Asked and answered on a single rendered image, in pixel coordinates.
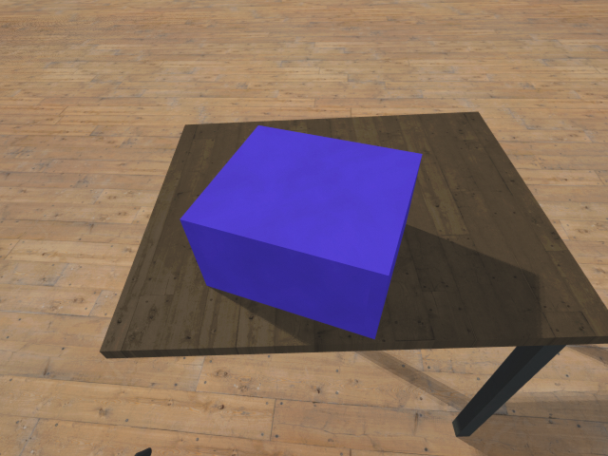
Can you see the carton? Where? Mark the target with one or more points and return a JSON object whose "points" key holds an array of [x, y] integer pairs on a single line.
{"points": [[307, 224]]}

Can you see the table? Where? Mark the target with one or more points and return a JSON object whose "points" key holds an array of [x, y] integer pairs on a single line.
{"points": [[479, 265]]}

